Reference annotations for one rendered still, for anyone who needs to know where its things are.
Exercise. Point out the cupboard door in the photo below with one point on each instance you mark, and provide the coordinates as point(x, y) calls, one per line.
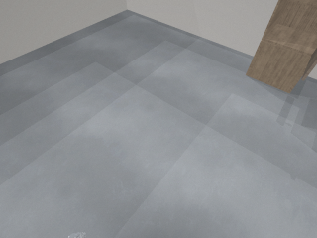
point(312, 63)

